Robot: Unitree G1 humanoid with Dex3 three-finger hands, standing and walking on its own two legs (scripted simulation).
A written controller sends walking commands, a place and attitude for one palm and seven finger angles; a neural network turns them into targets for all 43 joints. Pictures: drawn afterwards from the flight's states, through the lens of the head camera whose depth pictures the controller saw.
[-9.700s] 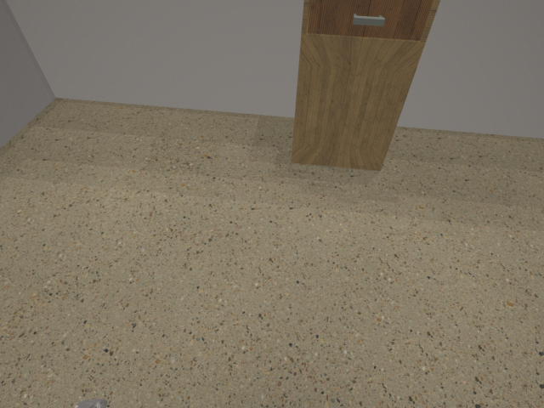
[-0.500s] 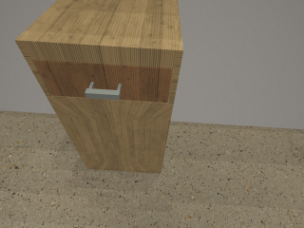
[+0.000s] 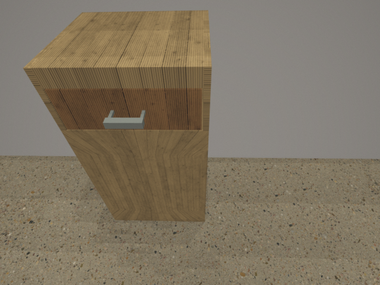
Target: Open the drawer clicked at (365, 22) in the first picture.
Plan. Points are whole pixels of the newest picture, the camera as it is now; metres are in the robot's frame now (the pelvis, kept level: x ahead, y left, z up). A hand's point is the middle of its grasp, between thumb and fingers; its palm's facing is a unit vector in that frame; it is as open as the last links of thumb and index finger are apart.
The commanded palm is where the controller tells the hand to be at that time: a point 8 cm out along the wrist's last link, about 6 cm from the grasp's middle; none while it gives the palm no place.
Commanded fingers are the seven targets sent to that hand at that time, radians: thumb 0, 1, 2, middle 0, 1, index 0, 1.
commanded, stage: come to a stop and stand still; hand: left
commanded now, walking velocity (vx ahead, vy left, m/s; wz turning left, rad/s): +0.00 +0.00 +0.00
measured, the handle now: (125, 118) +0.56 +0.24 +0.02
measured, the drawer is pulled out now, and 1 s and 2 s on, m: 0.00 0.00 0.00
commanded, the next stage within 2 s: look again from close up in 0.84 s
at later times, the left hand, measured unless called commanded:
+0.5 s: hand out of the picture +0.02 +0.14 -0.17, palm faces +0.04 -0.98 -0.19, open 7.3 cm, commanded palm none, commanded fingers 0.00 0.90 0.90 -0.20 -0.30 -0.20 -0.30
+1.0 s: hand out of the picture +0.05 +0.14 -0.17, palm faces +0.05 -0.98 -0.19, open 7.3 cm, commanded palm none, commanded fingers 0.00 0.90 0.90 -0.20 -0.30 -0.20 -0.30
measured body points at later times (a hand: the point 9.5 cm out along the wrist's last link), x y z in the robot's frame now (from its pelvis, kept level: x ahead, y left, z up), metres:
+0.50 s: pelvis +0.03 -0.03 +0.00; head +0.05 -0.03 +0.45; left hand +0.02 +0.19 -0.16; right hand +0.01 -0.23 -0.16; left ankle -0.01 +0.10 -0.74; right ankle +0.03 -0.12 -0.74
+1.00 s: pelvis +0.06 -0.03 +0.00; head +0.07 -0.03 +0.45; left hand +0.05 +0.19 -0.16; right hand +0.05 -0.24 -0.16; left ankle -0.01 +0.10 -0.74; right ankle +0.03 -0.12 -0.74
